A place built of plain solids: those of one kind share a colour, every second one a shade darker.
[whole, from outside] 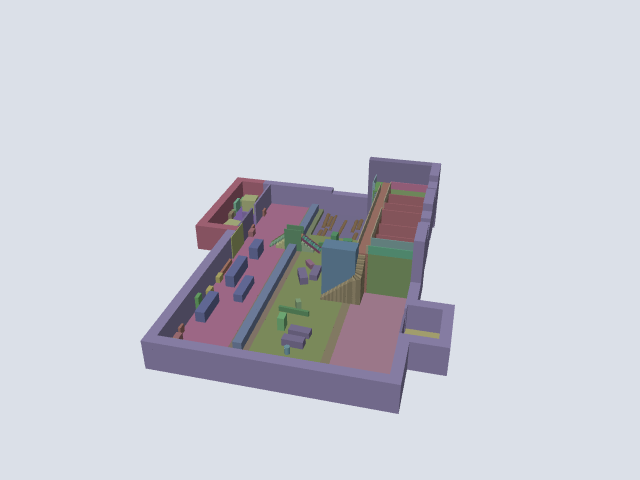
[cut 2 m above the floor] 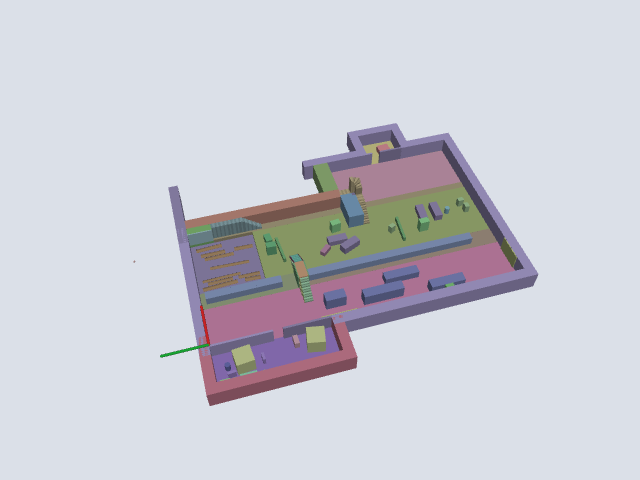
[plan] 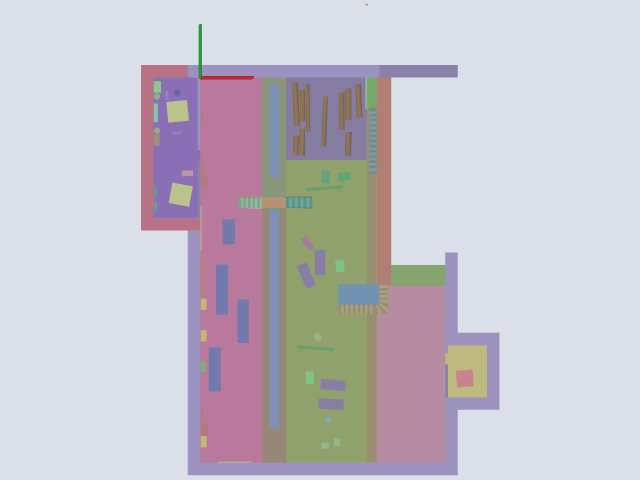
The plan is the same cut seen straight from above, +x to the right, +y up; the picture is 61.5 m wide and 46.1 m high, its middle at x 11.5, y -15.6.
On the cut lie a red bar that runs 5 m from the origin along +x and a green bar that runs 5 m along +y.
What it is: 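26 risers of 0.208 m in one run along the bins' fronts, up to the walk on their tops, 5.42 m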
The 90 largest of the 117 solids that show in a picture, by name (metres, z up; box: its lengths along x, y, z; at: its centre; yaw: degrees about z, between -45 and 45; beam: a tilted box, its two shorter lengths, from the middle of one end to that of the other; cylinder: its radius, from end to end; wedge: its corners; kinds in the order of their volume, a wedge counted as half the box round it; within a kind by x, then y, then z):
{
 "wall_metal_1": {"box": [1.2, 24.7, 3.6], "at": [-0.6, -25.85, 1.4]},
 "wall_metal_2": {"box": [0.25, 5.45, 3.6], "at": [-0.12, -10.78, 1.4]},
 "wall_metal_3": {"box": [0.25, 6.95, 3.6], "at": [-0.12, -3.48, 1.4]},
 "wall_metal_4": {"box": [10.64, 1.2, 4.12], "at": [4.12, 0.6, 1.14]},
 "wall_metal_5": {"box": [25.94, 1.2, 3.6], "at": [11.77, -37.6, 1.4]},
 "wall_metal_6": {"box": [10.15, 1.2, 3.6], "at": [12.12, 0.6, 0.88]},
 "wall_metal_7": {"box": [9.95, 1.2, 9.54], "at": [19.77, 0.6, 3.85]},
 "wall_metal_8": {"box": [0.25, 3.15, 3.6], "at": [23.66, -29.12, 1.4]},
 "wall_metal_9": {"box": [0.25, 0.75, 3.6], "at": [23.66, -26.07, 1.4]},
 "wall_metal_10": {"box": [1.2, 7.5, 3.6], "at": [24.14, -34.45, 1.4]},
 "wall_metal_11": {"box": [1.2, 6.9, 3.6], "at": [24.14, -22.25, 1.4]},
 "wall_metal_12": {"box": [1.2, 4.4, 9.02], "at": [24.14, -19.0, 4.11]},
 "wall_metal_13": {"box": [1.2, 4.4, 4.2], "at": [24.14, -13.0, 4.72]},
 "wall_metal_14": {"box": [1.2, 4.4, 4.1], "at": [24.14, -11.0, 5.27]},
 "wall_metal_15": {"box": [1.2, 4.4, 5.1], "at": [24.14, -9.0, 5.77]},
 "wall_metal_16": {"box": [1.2, 4.4, 4.7], "at": [24.14, -7.0, 4.47]},
 "wall_metal_17": {"box": [1.2, 4.4, 5.6], "at": [24.14, -3.0, 4.92]},
 "wall_metal_18": {"box": [1.2, 4.4, 4.5], "at": [24.14, -1.0, 6.37]},
 "wall_metal_19": {"box": [5.2, 1.2, 3.6], "at": [26.14, -31.3, 1.4]},
 "wall_metal_20": {"box": [5.2, 1.2, 3.6], "at": [26.14, -25.1, 1.4]},
 "wall_metal_21": {"box": [1.2, 7.4, 3.6], "at": [28.14, -28.2, 1.4]},
 "floor_hall2a_concrete_1": {"box": [7.75, 29.08, 0.92], "at": [12.12, -22.46, -0.46]},
 "floor_walk_floorboards_1": {"box": [1.4, 20.0, 5.82], "at": [17.64, -10.0, 2.51]},
 "wall_brick_1": {"box": [1.2, 15.9, 3.6], "at": [-5.1, -6.75, 1.4]},
 "wall_brick_2": {"box": [5.7, 1.2, 3.6], "at": [-2.85, -14.1, 1.4]},
 "wall_brick_3": {"box": [6.9, 1.2, 3.6], "at": [-2.25, 0.6, 1.4]},
 "floor_hall0a_concrete_1": {"box": [5.94, 37.0, 0.4], "at": [2.97, -18.5, -0.2]},
 "floor_bin_floorboards_1": {"box": [5.2, 2.0, 5.82], "at": [20.94, -19.0, 2.51]},
 "floor_bin_floorboards_2": {"box": [5.2, 2.0, 1.3], "at": [20.94, -1.0, 4.77]},
 "pod_dusthouse_metal_1": {"box": [3.96, 1.97, 6.67], "at": [15.23, -20.84, 3.34]},
 "floor_hallend_concrete_1": {"box": [6.6, 17.0, 0.4], "at": [20.24, -28.5, -0.2]},
 "conveyor_1": {"box": [1.0, 3.0, 1.05], "at": [7.09, -32.2, 0.53]},
 "conveyor_2": {"box": [1.0, 3.0, 1.05], "at": [7.09, -29.2, 0.53]},
 "conveyor_3": {"box": [1.0, 3.0, 1.05], "at": [7.09, -26.2, 0.53]},
 "conveyor_4": {"box": [1.0, 3.0, 1.05], "at": [7.09, -23.2, 0.53]},
 "conveyor_5": {"box": [1.0, 3.0, 1.05], "at": [7.09, -20.2, 0.53]},
 "conveyor_6": {"box": [1.0, 3.0, 1.05], "at": [7.09, -17.2, 0.53]},
 "conveyor_7": {"box": [1.0, 3.0, 1.05], "at": [7.09, -14.2, 0.53]},
 "conveyor_8": {"box": [1.0, 3.0, 1.05], "at": [7.09, -8.1, 0.53]},
 "conveyor_9": {"box": [1.0, 3.0, 1.05], "at": [7.09, -5.1, 0.53]},
 "conveyor_10": {"box": [1.0, 3.0, 1.05], "at": [7.09, -2.1, 0.53]},
 "floor_hall3a_concrete_1": {"box": [0.95, 34.0, 0.92], "at": [16.46, -20.0, -0.46]},
 "boardstack_front_1": {"box": [1.15, 4.2, 1.36], "at": [1.38, -28.03, 0.68]},
 "boardstack_front_2": {"box": [1.15, 4.8, 1.58], "at": [2.08, -20.39, 0.79]},
 "boardstack_front_3": {"box": [1.2, 2.4, 1.68], "at": [2.73, -14.81, 0.84]},
 "boardstack_front_4": {"box": [1.1, 4.2, 1.02], "at": [4.12, -23.39, 0.51]},
 "floor_pondbwa_water_1": {"box": [7.75, 7.92, 0.4], "at": [12.12, -3.96, -0.72]},
 "floor_boiler_brick_1": {"box": [4.5, 13.5, 0.4], "at": [-2.25, -6.75, -0.2]},
 "floor_hall1a_concrete_1": {"box": [2.3, 11.45, 0.92], "at": [7.09, -5.72, -0.46]},
 "floor_hall1b_concrete_1": {"box": [2.3, 24.45, 0.4], "at": [7.09, -24.77, -0.2]},
 "floor_walkland_floorboards_1": {"box": [0.95, 3.0, 6.34], "at": [16.46, -1.5, 2.25]},
 "hopper_boiler_1": {"box": [2.0, 2.0, 2.23], "at": [-2.17, -3.25, 1.12], "yaw": 5.5},
 "hopper_boiler_2": {"box": [2.0, 2.0, 2.24], "at": [-1.87, -11.24, 1.12], "yaw": -10.6},
 "slabwood_hall_1": {"box": [1.0, 2.4, 0.97], "at": [10.19, -19.01, 0.49], "yaw": 23.4},
 "slabwood_hall_2": {"box": [1.0, 2.4, 0.76], "at": [11.5, -17.77, 0.38], "yaw": 0.2},
 "slabwood_hall_3": {"box": [2.4, 1.0, 0.89], "at": [12.56, -31.36, 0.45], "yaw": -2.2},
 "slabwood_hall_4": {"box": [2.4, 1.0, 0.74], "at": [12.77, -29.52, 0.37], "yaw": -4.7},
 "floor_chiproom_concrete_1": {"box": [4.0, 5.0, 0.4], "at": [25.54, -28.2, -0.2]},
 "rail_bindiv_1": {"box": [5.2, 0.12, 1.7], "at": [20.94, -14.0, 3.87]},
 "rail_bindiv_2": {"box": [5.2, 0.12, 1.6], "at": [20.94, -12.0, 4.42]},
 "rail_bindiv_3": {"box": [5.2, 0.12, 2.1], "at": [20.94, -10.0, 5.17]},
 "rail_bindiv_4": {"box": [5.2, 0.12, 2.6], "at": [20.94, -8.0, 4.92]},
 "rail_bindiv_5": {"box": [5.2, 0.12, 3.1], "at": [20.94, -4.0, 4.07]},
 "floor_crosswalk_floorboards_1": {"box": [2.3, 1.1, 2.44], "at": [7.09, -12.0, 0.82]},
 "step_1": {"box": [0.31, 0.85, 2.57], "at": [16.21, -22.25, 1.23]},
 "step_2": {"box": [0.31, 0.85, 2.95], "at": [16.67, -22.25, 1.43]},
 "step_3": {"wedge": [[16.87, -21.82, -0.05], [16.87, -21.82, 3.29], [17.09, -21.82, -0.05], [17.09, -21.82, 3.29], [17.1, -22.67, -0.05], [17.1, -22.67, 3.29], [17.58, -22.67, -0.05], [17.58, -22.67, 3.29]]},
 "step_4": {"wedge": [[17.01, -21.82, -0.05], [17.01, -21.82, 3.48], [17.38, -21.82, -0.05], [17.38, -21.82, 3.48], [17.5, -22.67, -0.05], [17.5, -22.67, 3.48], [18.07, -22.67, -0.05], [18.07, -22.67, 3.48]]},
 "step_5": {"wedge": [[17.21, -21.51, -0.05], [17.21, -21.51, 4.07], [17.21, -21.31, -0.05], [17.21, -21.31, 4.07], [18.07, -21.74, -0.05], [18.07, -21.74, 4.07], [18.07, -21.31, -0.05], [18.07, -21.31, 4.07]]},
 "pallets_hall_1": {"box": [0.8, 1.2, 1.64], "at": [10.54, -28.82, 0.82], "yaw": 1.0},
 "pallets_hall_2": {"box": [0.8, 1.2, 1.48], "at": [13.42, -18.09, 0.74], "yaw": 6.7},
 "rail_walkland_1": {"box": [0.12, 3.0, 6.52], "at": [15.93, -1.5, 3.26]},
 "pallets_rdbwa_1": {"box": [0.8, 1.2, 1.52], "at": [12.06, -9.52, 0.76], "yaw": -3.1},
 "pallets_rdbwa_2": {"box": [1.2, 0.8, 0.86], "at": [13.84, -9.5, 0.43], "yaw": 5.8},
 "rail_walk_1": {"box": [0.12, 17.16, 1.1], "at": [17.0, -11.42, 5.97]},
 "slidingdoor_hall_1": {"box": [0.1, 4.2, 3.2], "at": [0.06, -14.51, 1.6]},
 "slidingdoor_hall_2": {"box": [3.2, 0.1, 2.8], "at": [3.33, -36.94, 1.4]},
 "dustheap_chiproom_1": {"box": [1.6, 1.6, 0.77], "at": [25.41, -28.9, 0.39], "yaw": 4.7},
 "rail_crosswalk_1": {"box": [2.3, 0.12, 3.13], "at": [7.09, -12.61, 1.57]},
 "rail_crosswalk_2": {"box": [2.3, 0.12, 3.13], "at": [7.09, -11.39, 1.57]},
 "cant_hall_1": {"box": [3.6, 0.32, 0.64], "at": [11.06, -25.99, 0.32], "yaw": -4.1},
 "cant_hall_2": {"box": [3.6, 0.32, 0.62], "at": [11.93, -10.63, 0.31], "yaw": 4.2},
 "beltguard_boiler_far_1": {"box": [0.4, 1.8, 1.59], "at": [-4.26, -3.39, 0.79]},
 "cabinet_1": {"box": [0.45, 1.0, 1.88], "at": [0.27, -27.78, 0.94]},
 "cant_1": {"box": [0.32, 3.6, 0.64], "at": [0.2, -19.38, 0.32]},
 "rail_bin_1": {"box": [5.2, 0.12, 1.1], "at": [20.94, -1.94, 5.97]},
 "rail_bins_1": {"box": [5.2, 0.12, 1.1], "at": [20.94, -19.94, 5.97]},
 "rail_binz_1": {"box": [5.2, 0.12, 1.1], "at": [20.94, -18.06, 5.97]},
 "motor_boiler_far_1": {"box": [0.7, 1.1, 0.82], "at": [-4.11, -0.9, 0.41]},
 "motor_1": {"box": [0.7, 1.1, 0.82], "at": [0.39, -10.02, 0.41]}
}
